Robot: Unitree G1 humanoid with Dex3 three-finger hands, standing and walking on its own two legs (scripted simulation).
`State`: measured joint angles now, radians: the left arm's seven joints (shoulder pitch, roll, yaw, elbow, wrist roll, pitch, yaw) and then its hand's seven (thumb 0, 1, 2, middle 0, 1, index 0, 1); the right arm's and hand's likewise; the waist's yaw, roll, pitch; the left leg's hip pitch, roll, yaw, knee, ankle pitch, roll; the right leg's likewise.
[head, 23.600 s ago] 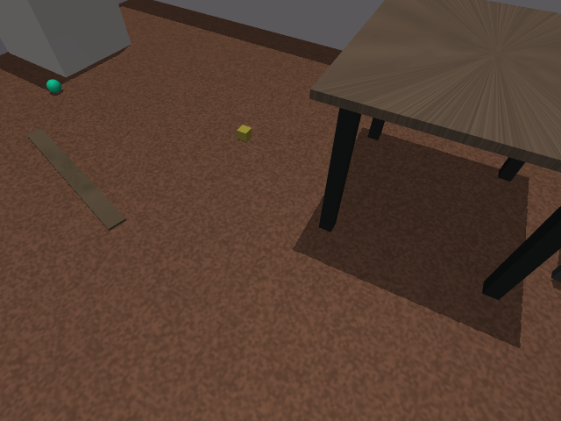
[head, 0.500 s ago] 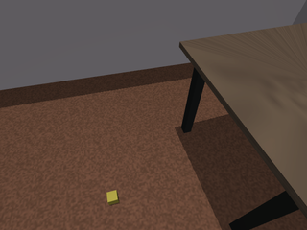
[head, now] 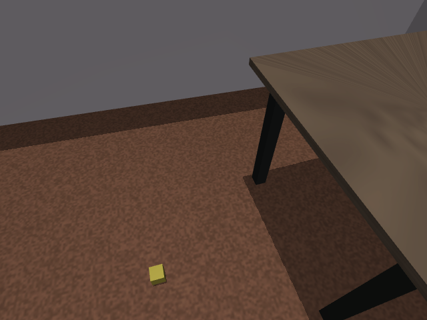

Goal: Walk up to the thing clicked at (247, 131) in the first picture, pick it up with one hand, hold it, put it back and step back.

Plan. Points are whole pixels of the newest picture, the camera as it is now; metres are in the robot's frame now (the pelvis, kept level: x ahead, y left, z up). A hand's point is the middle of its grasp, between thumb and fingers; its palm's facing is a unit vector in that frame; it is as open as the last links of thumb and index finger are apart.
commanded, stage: stand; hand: left
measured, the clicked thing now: (157, 274) +0.41 +0.25 -0.75
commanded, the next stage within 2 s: walk up in 0.44 s
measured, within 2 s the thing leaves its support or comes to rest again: neither
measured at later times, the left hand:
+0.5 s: hand out of the picture +0.08 +0.25 -0.15, palm faces -0.01 -0.94 -0.34, open 7.4 cm
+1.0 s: hand out of the picture +0.12 +0.26 -0.16, palm faces +0.00 -0.94 -0.34, open 7.4 cm
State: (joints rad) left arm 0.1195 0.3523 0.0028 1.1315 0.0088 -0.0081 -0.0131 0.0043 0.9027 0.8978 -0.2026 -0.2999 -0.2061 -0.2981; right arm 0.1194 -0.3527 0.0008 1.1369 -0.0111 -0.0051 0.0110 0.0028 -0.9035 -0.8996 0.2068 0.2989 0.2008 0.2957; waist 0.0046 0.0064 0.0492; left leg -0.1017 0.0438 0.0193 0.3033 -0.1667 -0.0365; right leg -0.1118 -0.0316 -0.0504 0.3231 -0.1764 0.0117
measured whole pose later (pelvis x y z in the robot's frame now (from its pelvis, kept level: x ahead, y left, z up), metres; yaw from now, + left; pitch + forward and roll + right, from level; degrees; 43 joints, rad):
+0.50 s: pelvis +0.01 +0.00 +0.00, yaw +0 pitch -2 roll +0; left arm 0.12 0.35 0.02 1.11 0.01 -0.01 -0.01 0.00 0.90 0.90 -0.20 -0.30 -0.21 -0.30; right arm 0.12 -0.35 -0.01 1.12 -0.02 -0.01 0.01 0.00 -0.90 -0.90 0.21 0.30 0.20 0.30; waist 0.01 0.01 0.04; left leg -0.09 0.05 0.02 0.32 -0.19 -0.04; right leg -0.10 -0.03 -0.05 0.33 -0.19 0.01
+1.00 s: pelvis +0.04 +0.01 -0.01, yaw -1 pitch -2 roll +0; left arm 0.13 0.35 0.03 1.07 0.01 0.00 -0.01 0.00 0.90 0.90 -0.20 -0.30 -0.21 -0.30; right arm 0.14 -0.34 -0.03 1.05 -0.01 0.00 0.00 0.00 -0.90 -0.90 0.21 0.30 0.20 0.30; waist 0.01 0.00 0.06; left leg -0.08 0.04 0.03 0.41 -0.29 -0.03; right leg -0.09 -0.04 -0.04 0.42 -0.28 0.02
